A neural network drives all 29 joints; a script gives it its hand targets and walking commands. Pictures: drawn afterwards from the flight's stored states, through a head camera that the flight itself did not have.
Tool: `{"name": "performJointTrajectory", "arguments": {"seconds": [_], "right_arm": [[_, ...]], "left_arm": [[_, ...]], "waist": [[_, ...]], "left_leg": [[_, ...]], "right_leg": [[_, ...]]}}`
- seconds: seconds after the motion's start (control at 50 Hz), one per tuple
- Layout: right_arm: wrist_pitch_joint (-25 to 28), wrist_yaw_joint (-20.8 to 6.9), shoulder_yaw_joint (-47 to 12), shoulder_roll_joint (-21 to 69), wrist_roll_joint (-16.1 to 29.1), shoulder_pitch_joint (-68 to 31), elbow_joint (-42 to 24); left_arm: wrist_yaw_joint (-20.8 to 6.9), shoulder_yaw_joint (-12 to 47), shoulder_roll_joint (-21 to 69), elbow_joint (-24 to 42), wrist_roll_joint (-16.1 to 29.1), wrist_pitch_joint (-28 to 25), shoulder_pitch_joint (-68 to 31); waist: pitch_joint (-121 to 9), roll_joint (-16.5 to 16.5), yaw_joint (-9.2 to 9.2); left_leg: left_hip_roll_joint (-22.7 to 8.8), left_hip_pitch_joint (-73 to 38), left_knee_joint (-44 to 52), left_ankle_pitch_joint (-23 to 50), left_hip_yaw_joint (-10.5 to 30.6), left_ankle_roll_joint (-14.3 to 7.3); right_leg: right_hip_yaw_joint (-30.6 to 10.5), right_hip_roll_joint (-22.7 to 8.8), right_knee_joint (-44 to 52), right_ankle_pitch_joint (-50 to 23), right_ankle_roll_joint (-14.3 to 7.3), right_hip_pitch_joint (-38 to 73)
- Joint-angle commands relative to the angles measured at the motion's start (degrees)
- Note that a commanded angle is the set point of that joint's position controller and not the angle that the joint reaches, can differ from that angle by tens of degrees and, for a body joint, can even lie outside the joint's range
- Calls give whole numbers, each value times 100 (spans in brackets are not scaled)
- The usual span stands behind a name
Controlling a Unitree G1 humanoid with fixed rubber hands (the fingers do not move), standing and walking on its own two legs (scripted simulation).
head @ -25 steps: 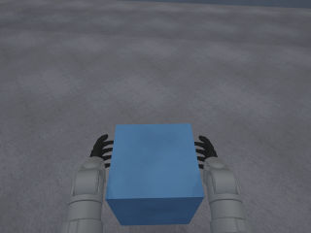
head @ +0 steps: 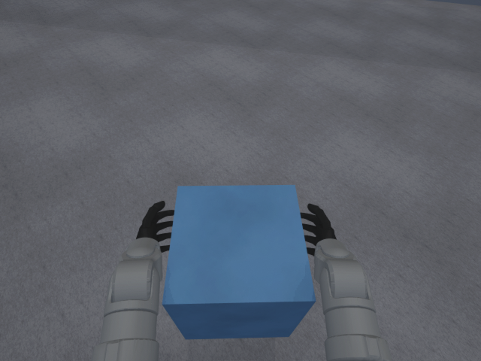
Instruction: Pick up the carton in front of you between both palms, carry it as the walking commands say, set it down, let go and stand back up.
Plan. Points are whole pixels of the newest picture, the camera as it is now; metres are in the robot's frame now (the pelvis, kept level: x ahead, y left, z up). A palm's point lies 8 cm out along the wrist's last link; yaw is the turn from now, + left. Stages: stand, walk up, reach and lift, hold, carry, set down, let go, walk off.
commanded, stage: carry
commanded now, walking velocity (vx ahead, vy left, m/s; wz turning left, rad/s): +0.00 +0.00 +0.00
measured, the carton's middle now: (237, 266) +0.29 +0.00 -0.05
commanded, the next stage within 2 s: none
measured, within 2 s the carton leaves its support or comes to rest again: neither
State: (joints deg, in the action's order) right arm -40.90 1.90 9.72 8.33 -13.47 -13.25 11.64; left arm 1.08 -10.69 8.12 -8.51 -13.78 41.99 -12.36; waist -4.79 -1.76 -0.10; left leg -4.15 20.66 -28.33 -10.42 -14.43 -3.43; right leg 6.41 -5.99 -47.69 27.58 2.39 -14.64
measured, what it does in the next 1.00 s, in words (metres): walks ahead: right foot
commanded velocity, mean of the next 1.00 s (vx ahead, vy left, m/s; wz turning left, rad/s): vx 0.00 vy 0.00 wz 0.00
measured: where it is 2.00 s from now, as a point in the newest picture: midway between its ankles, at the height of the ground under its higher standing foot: outside the picture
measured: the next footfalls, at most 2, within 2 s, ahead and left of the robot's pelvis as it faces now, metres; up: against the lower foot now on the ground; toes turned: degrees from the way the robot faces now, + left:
right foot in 0.26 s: +0.23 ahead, -0.12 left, +0.00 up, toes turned +15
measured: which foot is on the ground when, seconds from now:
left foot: down 0.00-1.00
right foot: up 0.00-0.24, down 0.26-1.00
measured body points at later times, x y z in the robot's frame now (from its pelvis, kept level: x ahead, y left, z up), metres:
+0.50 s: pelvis +0.17 -0.01 +0.00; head +0.18 -0.01 +0.45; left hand +0.47 +0.15 +0.03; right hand +0.48 -0.15 +0.03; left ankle +0.05 +0.09 -0.73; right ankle +0.20 -0.10 -0.73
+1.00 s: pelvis +0.16 +0.02 -0.01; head +0.16 +0.02 +0.44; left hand +0.46 +0.18 +0.03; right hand +0.47 -0.12 +0.02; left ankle +0.05 +0.09 -0.73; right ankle +0.20 -0.10 -0.73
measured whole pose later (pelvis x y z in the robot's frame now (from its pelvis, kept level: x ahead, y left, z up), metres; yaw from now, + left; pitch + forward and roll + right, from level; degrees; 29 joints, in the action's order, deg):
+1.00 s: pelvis +0.16 +0.02 -0.01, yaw +2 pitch +3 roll -2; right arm -41.8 2.2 9.5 8.0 -12.7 -11.7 7.7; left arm 1.3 -9.2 8.1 -7.1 -13.0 41.9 -12.1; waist -4.8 0.9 0.3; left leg -3.0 6.5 -29.4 -26.0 -10.0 -0.6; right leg 11.9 -4.8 -31.9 13.6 0.1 -20.8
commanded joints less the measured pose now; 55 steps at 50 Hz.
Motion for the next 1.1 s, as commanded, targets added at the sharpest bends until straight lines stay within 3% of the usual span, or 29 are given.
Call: {"name": "performJointTrajectory", "arguments": {"seconds": [0.0,0.04,0.1,0.18,0.22,0.24,0.26,0.28,0.3,0.32,0.38,0.42,0.44,0.54,0.58,0.64,0.68,0.74,0.82,0.96,1.08], "right_arm": [[309,-1342,-2982,4987,1417,-2287,-515],[452,-1378,-3215,5150,1553,-2469,-749],[560,-1393,-3610,5253,1756,-2581,-1113],[381,-1297,-3865,5003,1824,-2407,-1604],[194,-1230,-3760,4748,1719,-2240,-1624],[104,-1194,-3685,4616,1641,-2174,-1577],[7,-1159,-3564,4479,1536,-2060,-1536],[-92,-1142,-3534,4468,1468,-1926,-1350],[-136,-1147,-3490,4456,1450,-1965,-1303],[-133,-1164,-3419,4453,1408,-2043,-1186],[2,-1240,-3424,4683,1463,-2373,-1077],[62,-1270,-3527,4837,1551,-2472,-1128],[77,-1277,-3542,4880,1570,-2468,-1132],[96,-1268,-3469,4874,1571,-2340,-1124],[90,-1265,-3427,4821,1550,-2289,-1107],[77,-1260,-3356,4739,1507,-2190,-1062],[80,-1259,-3320,4725,1499,-2188,-1056],[100,-1255,-3313,4732,1511,-2283,-1078],[117,-1256,-3367,4784,1544,-2417,-1078],[118,-1284,-3291,4800,1484,-2390,-863],[156,-1290,-3377,4910,1546,-2614,-969]], "left_arm": [[-1222,3380,5069,253,1394,-289,-2425],[-1244,3521,5261,332,1464,-434,-2381],[-1181,3844,5345,713,1595,-558,-2292],[-1080,4190,5095,1340,1773,-388,-2426],[-1066,4065,4879,1325,1715,-215,-2274],[-1072,3932,4754,1218,1654,-121,-2185],[-1087,3741,4577,1099,1559,-38,-2119],[-1092,3533,4524,870,1447,-11,-1954],[-1096,3355,4502,629,1387,-9,-1776],[-1107,3178,4511,457,1292,-25,-1715],[-1142,3022,4724,269,1238,-133,-1804],[-1153,3203,4907,398,1333,-180,-1971],[-1157,3274,4959,457,1370,-189,-2055],[-1156,3531,5034,662,1495,-198,-2249],[-1142,3563,5000,687,1499,-186,-2229],[-1127,3547,4924,682,1462,-162,-2171],[-1131,3538,4906,675,1457,-160,-2204],[-1143,3549,4930,660,1490,-172,-2299],[-1152,3533,4976,602,1497,-188,-2337],[-1152,3383,4943,408,1383,-190,-2272],[-1179,3505,5027,533,1514,-230,-2556]], "waist": [[-1673,785,-102],[-1785,764,-65],[-1892,913,-18],[-1848,1167,-66],[-1756,835,-3],[-1794,672,20],[-1990,73,-9],[-2204,-438,-5],[-2127,-785,20],[-2008,-762,-2],[-2013,-420,38],[-2166,-103,42],[-2196,-14,35],[-2113,-31,20],[-2056,85,21],[-2013,469,17],[-1904,587,9],[-1831,468,11],[-1848,215,9],[-1658,540,3],[-1585,355,1]], "left_leg": [[-2001,-3281,1116,3265,2475,-762],[-1630,-3091,1155,3562,1601,-386],[-1285,-2777,990,3882,815,-293],[-1114,-2411,653,3365,391,-170],[-869,-2000,146,2591,208,121],[-822,-1485,-83,2007,268,296],[-546,-922,-495,665,265,506],[-350,-602,-308,-396,662,596],[-288,-579,-161,-867,708,624],[-278,-749,98,-763,757,617],[-318,-1140,382,751,718,608],[-414,-1410,85,1809,726,629],[-427,-1402,7,2001,719,634],[-290,-1203,320,1469,694,625],[-332,-1480,418,1981,717,577],[-569,-1936,67,3569,714,513],[-637,-1943,-52,4051,687,495],[-578,-1648,-166,3797,648,501],[-483,-1435,1,2726,721,514],[-732,-1740,-61,3811,776,371],[-586,-1329,0,2177,743,289]], "right_leg": [[-363,-35,-1275,192,-185,-2350],[-228,3,-329,-332,-217,-1948],[66,255,703,-973,-201,-1266],[359,328,1827,-2207,-240,-499],[494,256,2894,-3554,-218,328],[249,-77,2891,-4085,-245,1028],[-439,-773,2407,-6089,-357,1736],[-823,-1166,2076,-6761,-841,2245],[-972,-1213,2226,-6422,-978,2171],[-843,-1062,2302,-6258,-934,2003],[-369,-671,1911,-6594,-649,1800],[-210,-564,1747,-6641,-585,1618],[-153,-532,1705,-6680,-590,1605],[-157,-539,1731,-6972,-673,1820],[-97,-465,1691,-6539,-624,1547],[167,-249,1558,-5243,-485,877],[319,-123,1585,-4639,-393,672],[324,-146,1608,-4875,-387,903],[160,-356,1556,-5531,-480,1103],[310,-215,1378,-3791,-306,408],[180,-359,1493,-3814,-361,558]]}}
